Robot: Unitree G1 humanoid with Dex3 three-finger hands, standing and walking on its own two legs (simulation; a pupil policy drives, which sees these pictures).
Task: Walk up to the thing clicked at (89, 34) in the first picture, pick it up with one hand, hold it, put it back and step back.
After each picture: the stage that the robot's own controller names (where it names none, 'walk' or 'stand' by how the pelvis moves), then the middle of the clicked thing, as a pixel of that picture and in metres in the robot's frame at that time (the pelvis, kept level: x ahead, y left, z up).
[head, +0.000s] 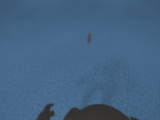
stand; (89, 38) +1.65 +0.07 -0.65
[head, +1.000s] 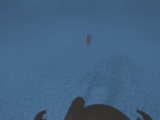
walk; (88, 39) +1.50 +0.18 -0.65
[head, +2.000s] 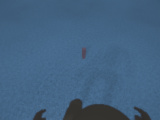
walk; (83, 53) +1.03 +0.18 -0.63
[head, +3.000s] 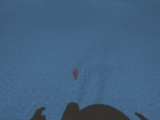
walk; (75, 74) +0.63 +0.19 -0.63
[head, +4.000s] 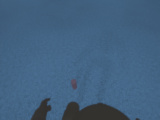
stand; (74, 84) +0.42 +0.19 -0.63
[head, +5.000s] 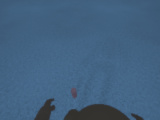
stand; (74, 93) +0.37 +0.19 -0.65
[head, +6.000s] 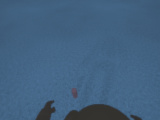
stand; (74, 93) +0.37 +0.20 -0.66
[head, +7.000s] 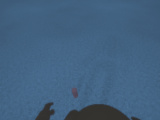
stand; (75, 93) +0.37 +0.20 -0.66
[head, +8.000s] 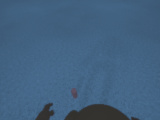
stand; (74, 93) +0.36 +0.20 -0.66
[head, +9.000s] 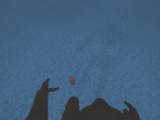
go down; (72, 81) +0.40 +0.20 -0.60
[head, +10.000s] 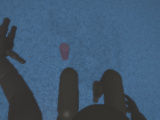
go down; (64, 53) +0.46 +0.20 -0.24
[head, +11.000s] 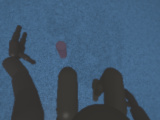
close in; (62, 51) +0.46 +0.21 -0.23
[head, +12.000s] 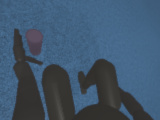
close; (35, 45) +0.46 +0.25 -0.16
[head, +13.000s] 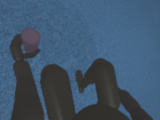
lift; (31, 44) +0.44 +0.25 -0.16
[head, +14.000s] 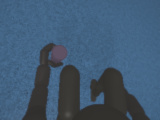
lift; (57, 56) +0.36 +0.24 -0.07
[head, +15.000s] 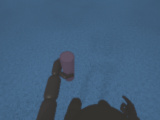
hold; (68, 69) +0.31 +0.16 +0.07
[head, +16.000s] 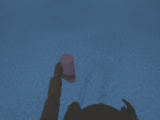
hold; (69, 71) +0.31 +0.15 +0.04
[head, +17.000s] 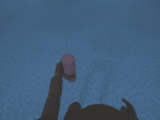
hold; (70, 70) +0.31 +0.15 +0.04
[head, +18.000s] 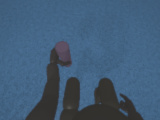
crouch; (65, 56) +0.41 +0.17 -0.03
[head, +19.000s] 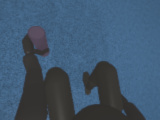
lower; (41, 44) +0.46 +0.23 -0.14
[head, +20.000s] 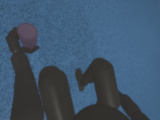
lower; (29, 41) +0.46 +0.25 -0.17
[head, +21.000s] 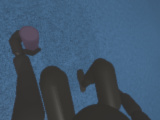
lower; (31, 44) +0.45 +0.25 -0.17
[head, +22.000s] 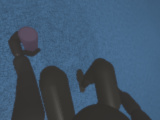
lower; (30, 44) +0.45 +0.25 -0.17
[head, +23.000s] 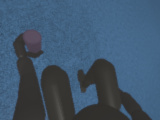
rest; (34, 46) +0.44 +0.24 -0.17
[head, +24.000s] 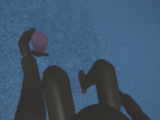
open; (39, 47) +0.44 +0.22 -0.17
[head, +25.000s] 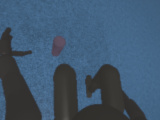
stand; (57, 48) +0.45 +0.20 -0.19
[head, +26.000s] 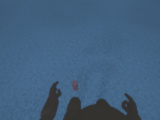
stand; (75, 86) +0.38 +0.15 -0.56
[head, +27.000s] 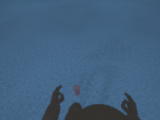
stand; (76, 90) +0.39 +0.16 -0.60
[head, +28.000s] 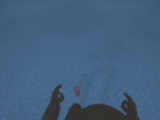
stand; (77, 91) +0.39 +0.15 -0.60
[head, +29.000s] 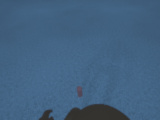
stand; (79, 92) +0.41 +0.15 -0.65
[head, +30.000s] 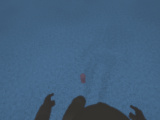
walk; (83, 79) +0.46 +0.11 -0.64
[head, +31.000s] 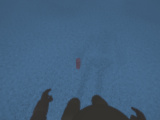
walk; (78, 64) +0.70 +0.15 -0.64
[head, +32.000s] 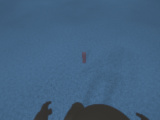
stand; (84, 57) +0.99 +0.18 -0.63
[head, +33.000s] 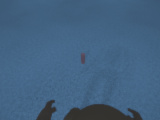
stand; (83, 58) +0.97 +0.16 -0.66
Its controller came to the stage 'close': yes
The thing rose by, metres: 0.70
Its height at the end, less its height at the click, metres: +0.00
